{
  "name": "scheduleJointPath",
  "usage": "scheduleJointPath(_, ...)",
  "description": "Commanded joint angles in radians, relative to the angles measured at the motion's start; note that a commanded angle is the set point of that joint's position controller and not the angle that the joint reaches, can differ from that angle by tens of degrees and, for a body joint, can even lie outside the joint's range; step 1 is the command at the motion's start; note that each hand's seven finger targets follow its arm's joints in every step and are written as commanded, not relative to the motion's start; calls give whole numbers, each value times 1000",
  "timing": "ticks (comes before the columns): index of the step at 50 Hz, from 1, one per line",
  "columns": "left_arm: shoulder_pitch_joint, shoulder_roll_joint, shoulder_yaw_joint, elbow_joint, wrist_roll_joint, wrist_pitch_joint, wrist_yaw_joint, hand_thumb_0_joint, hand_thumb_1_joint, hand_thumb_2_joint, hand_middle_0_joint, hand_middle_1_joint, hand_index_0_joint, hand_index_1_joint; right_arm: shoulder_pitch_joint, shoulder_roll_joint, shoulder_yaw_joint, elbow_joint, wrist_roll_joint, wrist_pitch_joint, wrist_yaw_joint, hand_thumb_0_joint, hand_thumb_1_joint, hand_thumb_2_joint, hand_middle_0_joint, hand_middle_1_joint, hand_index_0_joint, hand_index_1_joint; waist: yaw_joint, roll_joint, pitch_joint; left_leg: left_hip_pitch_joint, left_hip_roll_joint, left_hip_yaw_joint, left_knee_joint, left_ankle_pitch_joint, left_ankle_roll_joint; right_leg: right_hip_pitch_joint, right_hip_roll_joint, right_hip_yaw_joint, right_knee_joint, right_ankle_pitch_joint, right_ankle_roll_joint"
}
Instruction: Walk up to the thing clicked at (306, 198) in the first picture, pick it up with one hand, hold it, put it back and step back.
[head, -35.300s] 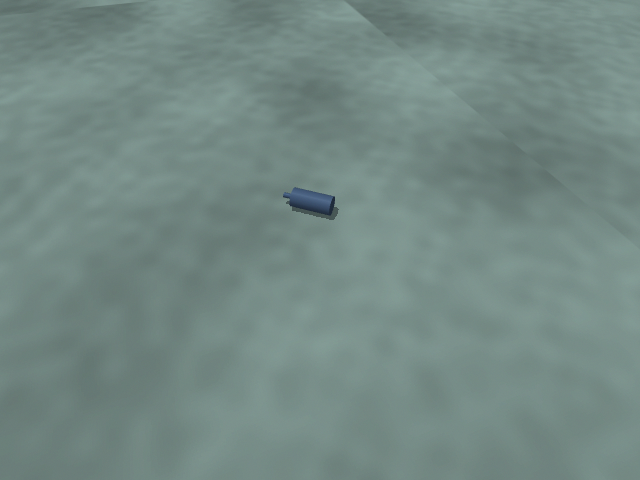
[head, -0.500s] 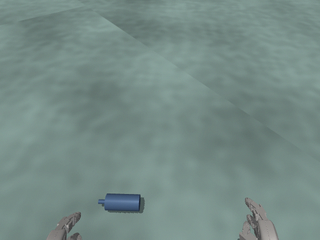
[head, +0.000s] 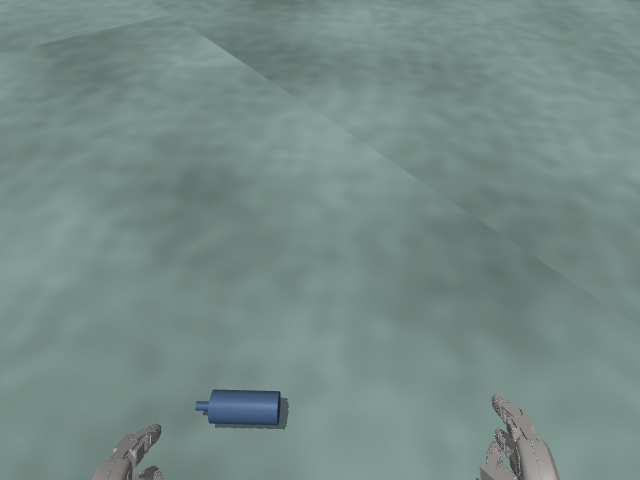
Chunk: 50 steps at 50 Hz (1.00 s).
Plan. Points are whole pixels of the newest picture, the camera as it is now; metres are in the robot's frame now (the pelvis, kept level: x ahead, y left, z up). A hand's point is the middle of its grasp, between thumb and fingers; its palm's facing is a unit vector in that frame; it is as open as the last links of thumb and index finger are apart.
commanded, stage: home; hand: left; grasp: from above
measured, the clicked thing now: (237, 406) +0.49 +0.21 -0.67
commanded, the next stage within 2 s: stand in 0.18 s
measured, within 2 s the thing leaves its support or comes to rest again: neither
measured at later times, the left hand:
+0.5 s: hand out of the picture +0.13 +0.22 -0.10, palm faces +0.03 -0.95 -0.31, open 7.4 cm
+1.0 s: hand out of the picture +0.03 +0.24 -0.10, palm faces +0.06 -0.95 -0.32, open 7.4 cm
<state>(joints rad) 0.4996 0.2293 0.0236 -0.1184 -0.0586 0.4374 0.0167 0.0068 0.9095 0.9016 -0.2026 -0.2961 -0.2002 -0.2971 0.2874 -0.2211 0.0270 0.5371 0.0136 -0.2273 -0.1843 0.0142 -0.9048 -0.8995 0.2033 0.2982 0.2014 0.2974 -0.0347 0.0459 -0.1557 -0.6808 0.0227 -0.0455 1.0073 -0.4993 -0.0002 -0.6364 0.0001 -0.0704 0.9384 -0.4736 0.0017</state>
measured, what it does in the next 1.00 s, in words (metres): rises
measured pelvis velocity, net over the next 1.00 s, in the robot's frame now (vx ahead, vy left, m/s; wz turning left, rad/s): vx -0.01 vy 0.01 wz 0.01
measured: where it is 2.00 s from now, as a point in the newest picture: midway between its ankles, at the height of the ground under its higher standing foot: outside the picture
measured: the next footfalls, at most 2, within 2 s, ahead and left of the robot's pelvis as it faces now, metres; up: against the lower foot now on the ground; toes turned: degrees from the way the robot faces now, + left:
none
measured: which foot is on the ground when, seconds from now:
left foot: down 0.00-1.00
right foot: down 0.00-1.00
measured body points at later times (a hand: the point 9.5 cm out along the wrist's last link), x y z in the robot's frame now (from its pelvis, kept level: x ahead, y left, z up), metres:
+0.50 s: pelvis -0.01 +0.00 +0.03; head +0.01 +0.01 +0.48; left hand +0.12 +0.27 -0.08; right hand +0.12 -0.27 -0.08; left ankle +0.00 +0.11 -0.68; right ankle +0.00 -0.12 -0.68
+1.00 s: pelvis -0.01 +0.01 +0.06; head -0.01 +0.01 +0.51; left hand +0.02 +0.29 -0.08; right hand +0.07 -0.27 -0.08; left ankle +0.00 +0.11 -0.68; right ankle +0.00 -0.12 -0.68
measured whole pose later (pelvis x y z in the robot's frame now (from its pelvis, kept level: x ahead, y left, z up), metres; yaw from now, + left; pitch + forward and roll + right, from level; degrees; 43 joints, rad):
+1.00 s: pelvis -0.01 +0.01 +0.06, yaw +1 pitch -4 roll +0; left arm 0.18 0.27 0.04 1.13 0.03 0.01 0.03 0.00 0.91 0.90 -0.21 -0.30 -0.20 -0.30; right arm 0.16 -0.28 -0.03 1.10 -0.03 0.00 -0.03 0.01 -0.91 -0.90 0.20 0.30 0.20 0.30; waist 0.03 0.01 0.06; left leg -0.12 -0.03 -0.02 0.39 -0.20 0.02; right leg -0.11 -0.05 -0.05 0.39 -0.21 0.03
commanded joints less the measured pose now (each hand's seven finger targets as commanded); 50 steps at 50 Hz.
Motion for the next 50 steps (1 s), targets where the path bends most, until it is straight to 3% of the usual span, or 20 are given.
scheduleJointPath(1, -34, 116, 68, -210, 9, -49, 14, 0, 900, 900, -200, -300, -200, -300, -59, -126, -49, -155, -2, -59, -8, 0, -901, -899, 200, 299, 200, 299, -3, 21, -76, 94, -16, -6, -171, 253, 11, 48, 25, 2, -138, 216, -12)
scheduleJointPath(13, -4, 96, 51, -191, 10, -39, 13, 0, 900, 900, -200, -299, -200, -299, -65, -118, -44, -162, -3, -60, -10, 0, -900, -900, 200, 299, 200, 299, -7, -2, -82, 79, -22, -2, -165, 212, 17, 52, 22, 3, -150, 186, -9)
scheduleJointPath(14, -318, 181, 60, 160, 125, -246, 48, 0, 900, 900, -200, -300, -200, -299, -133, -236, -88, 79, -127, 45, 49, 0, -901, -900, 200, 299, 200, 299, 75, -46, 137, 118, 26, -57, -266, 426, 66, 221, -51, 74, -167, 218, -32)
scheduleJointPath(15, -207, 191, 81, 324, 130, -313, 43, 0, 900, 900, -200, -300, -200, -301, -141, -238, -105, 94, -122, 88, 79, 0, -900, -900, 200, 300, 200, 300, 79, -115, 51, 179, 7, -21, -231, 449, 76, 252, -67, 129, -219, 231, -71)
scheduleJointPath(16, -210, 195, 72, 362, 128, -346, 36, 0, 900, 900, -200, -300, -200, -301, -124, -241, -104, 66, -131, 108, 97, 0, -900, -900, 200, 300, 200, 300, 47, -101, 53, 205, 9, -35, -247, 408, 75, 210, -64, 162, -243, 225, -91)
scheduleJointPath(18, -256, 212, 65, 450, 130, -387, 28, 0, 900, 900, -200, -300, -200, -301, -115, -214, -100, 116, -94, 120, 131, 0, -900, -900, 200, 300, 200, 300, 52, -64, -5, 268, 2, -25, -274, 371, 68, 300, -97, 178, -235, 296, -79)
scheduleJointPath(20, -288, 198, 68, 543, 113, -390, 21, 0, 900, 900, -200, -300, -200, -301, -131, -206, -100, 148, -70, 128, 153, 0, -900, -900, 200, 300, 200, 300, 65, -76, 7, 307, 3, -30, -309, 352, 64, 297, -92, 151, -265, 282, -58)
scheduleJointPath(23, -322, 190, 68, 676, 110, -409, 25, 0, 900, 900, -200, -300, -200, -301, -158, -201, -105, 203, -69, 146, 164, 0, -900, -900, 200, 300, 200, 300, 70, -58, 61, 326, 20, -65, -400, 259, 67, 294, -85, 135, -326, 174, -38)
scheduleJointPath(27, -330, 172, 62, 818, 108, -431, 22, 0, 900, 900, -200, -300, -200, -301, -164, -218, -105, 264, -72, 163, 161, 0, -900, -900, 200, 300, 200, 300, 72, 24, 109, 318, 56, -118, -543, 204, 64, 385, -67, 95, -368, 213, -19)
scheduleJointPath(32, -329, 195, 61, 955, 99, -448, 24, 0, 900, 900, -200, -300, -200, -301, -157, -227, -103, 342, -60, 176, 152, 0, -900, -900, 200, 300, 200, 300, 62, -21, 113, 438, 52, -92, -577, 366, 46, 457, -95, 107, -479, 318, -22)
scheduleJointPath(36, -343, 210, 57, 1041, 92, -454, 27, 0, 900, 900, -200, -300, -200, -301, -135, -233, -101, 403, -51, 190, 148, 0, -900, -900, 200, 300, 200, 300, 44, -48, 148, 483, 46, -74, -619, 371, 38, 478, -107, 119, -547, 325, -18)
scheduleJointPath(42, -346, 226, 52, 1130, 90, -454, 30, 0, 900, 900, -200, -300, -200, -301, -146, -246, -97, 463, -45, 195, 145, 0, -900, -900, 200, 300, 200, 300, 50, -36, 151, 529, 65, -80, -670, 455, 36, 533, -116, 110, -587, 376, -11)
scheduleJointPath(44, -346, 224, 48, 1156, 90, -451, 30, 0, 900, 900, -200, -300, -200, -301, -146, -247, -94, 481, -44, 196, 143, 0, -900, -900, 200, 300, 200, 300, 51, -29, 159, 528, 69, -85, -688, 459, 34, 548, -117, 105, -596, 375, -9)
scheduleJointPath(49, -352, 230, 45, 1197, 91, -447, 26, 0, 900, 900, -200, -300, -200, -301, -165, -251, -91, 508, -44, 203, 147, 0, -900, -900, 200, 300, 200, 300, 55, -38, 206, 506, 67, -97, -742, 309, 27, 525, -111, 99, -624, 296, -6)
scheduleJointPath(50, -357, 234, 47, 1201, 90, -447, 26, 0, 900, 900, -200, -300, -200, -301, -163, -258, -92, 511, -44, 203, 146, 0, -900, -900, 200, 300, 200, 300, 53, -29, 202, 494, 72, -98, -746, 308, 33, 545, -116, 102, -625, 318, -7)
